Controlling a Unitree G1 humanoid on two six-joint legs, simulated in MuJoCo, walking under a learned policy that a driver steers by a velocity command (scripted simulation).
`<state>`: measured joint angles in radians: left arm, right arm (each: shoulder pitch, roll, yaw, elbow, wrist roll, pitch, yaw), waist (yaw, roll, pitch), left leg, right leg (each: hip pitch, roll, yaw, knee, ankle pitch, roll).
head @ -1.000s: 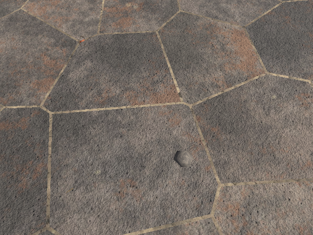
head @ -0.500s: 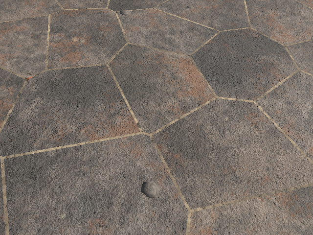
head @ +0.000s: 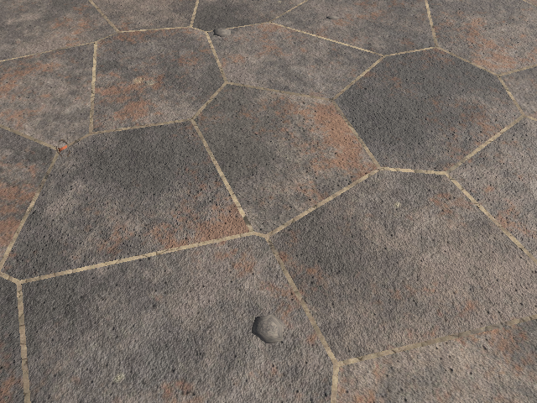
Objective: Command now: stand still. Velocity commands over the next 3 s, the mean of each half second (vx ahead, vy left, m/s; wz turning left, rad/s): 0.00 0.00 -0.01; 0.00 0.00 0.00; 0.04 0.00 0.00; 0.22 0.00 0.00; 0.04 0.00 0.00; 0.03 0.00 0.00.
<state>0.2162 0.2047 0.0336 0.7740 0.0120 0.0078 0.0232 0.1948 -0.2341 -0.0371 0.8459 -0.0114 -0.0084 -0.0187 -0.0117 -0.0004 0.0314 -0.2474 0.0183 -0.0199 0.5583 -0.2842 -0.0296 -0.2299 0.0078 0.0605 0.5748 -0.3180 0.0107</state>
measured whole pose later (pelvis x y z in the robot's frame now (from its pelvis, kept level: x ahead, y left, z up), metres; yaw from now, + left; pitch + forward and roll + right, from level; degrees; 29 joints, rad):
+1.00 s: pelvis +0.00 +0.01 +0.00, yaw +0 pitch -1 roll +0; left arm 0.27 0.18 0.01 1.08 0.00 0.00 0.04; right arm 0.27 -0.18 -0.02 1.09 0.00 0.00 -0.04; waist 0.00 0.00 0.04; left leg -0.23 0.02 -0.02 0.52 -0.27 -0.02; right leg -0.20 0.00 0.06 0.51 -0.29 0.02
